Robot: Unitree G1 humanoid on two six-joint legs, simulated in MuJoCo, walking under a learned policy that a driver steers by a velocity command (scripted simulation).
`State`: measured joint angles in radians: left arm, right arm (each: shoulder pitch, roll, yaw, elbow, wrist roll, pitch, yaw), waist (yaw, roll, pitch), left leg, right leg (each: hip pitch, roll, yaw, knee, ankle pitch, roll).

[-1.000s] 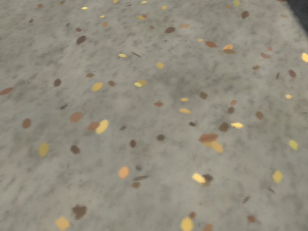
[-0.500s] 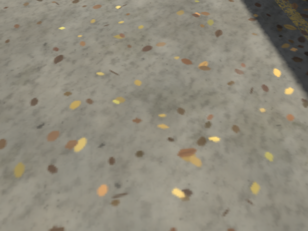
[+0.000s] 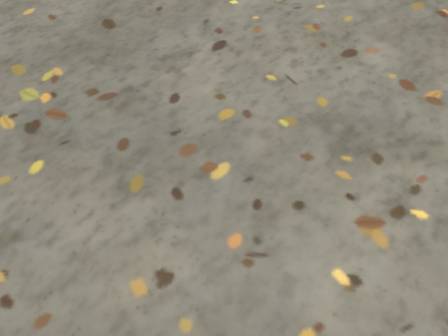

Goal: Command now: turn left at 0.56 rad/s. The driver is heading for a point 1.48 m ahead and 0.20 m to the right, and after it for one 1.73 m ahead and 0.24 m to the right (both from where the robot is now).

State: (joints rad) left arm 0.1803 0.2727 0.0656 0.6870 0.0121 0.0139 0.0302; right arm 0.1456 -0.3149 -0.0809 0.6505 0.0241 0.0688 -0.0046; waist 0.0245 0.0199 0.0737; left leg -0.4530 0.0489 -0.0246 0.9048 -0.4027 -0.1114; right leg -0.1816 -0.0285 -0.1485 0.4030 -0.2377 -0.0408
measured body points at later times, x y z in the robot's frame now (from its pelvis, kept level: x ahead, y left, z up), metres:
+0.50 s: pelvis +0.02 +0.05 +0.00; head +0.03 +0.06 +0.45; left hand +0.13 +0.34 -0.11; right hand +0.13 -0.22 -0.10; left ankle +0.00 +0.15 -0.74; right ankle +0.02 -0.11 -0.68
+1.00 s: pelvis +0.18 -0.08 +0.01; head +0.20 -0.12 +0.45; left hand +0.32 +0.16 -0.09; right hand +0.26 -0.39 -0.10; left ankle +0.35 +0.06 -0.67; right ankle +0.11 -0.13 -0.74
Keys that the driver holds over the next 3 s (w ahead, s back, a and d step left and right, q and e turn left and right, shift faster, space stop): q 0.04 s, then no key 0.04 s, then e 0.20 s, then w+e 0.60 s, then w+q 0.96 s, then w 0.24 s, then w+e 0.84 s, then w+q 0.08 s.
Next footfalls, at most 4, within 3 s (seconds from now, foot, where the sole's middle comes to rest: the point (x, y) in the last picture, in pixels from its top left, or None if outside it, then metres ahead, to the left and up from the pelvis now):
0.14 left None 0.04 0.15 -0.78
0.74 right None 0.15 -0.15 -0.78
1.26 left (274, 299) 0.55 -0.09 -0.78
1.72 right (345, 232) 0.78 -0.33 -0.78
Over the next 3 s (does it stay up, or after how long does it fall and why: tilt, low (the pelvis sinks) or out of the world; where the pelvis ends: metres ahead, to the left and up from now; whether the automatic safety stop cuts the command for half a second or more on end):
stays up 1.26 -0.19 0.00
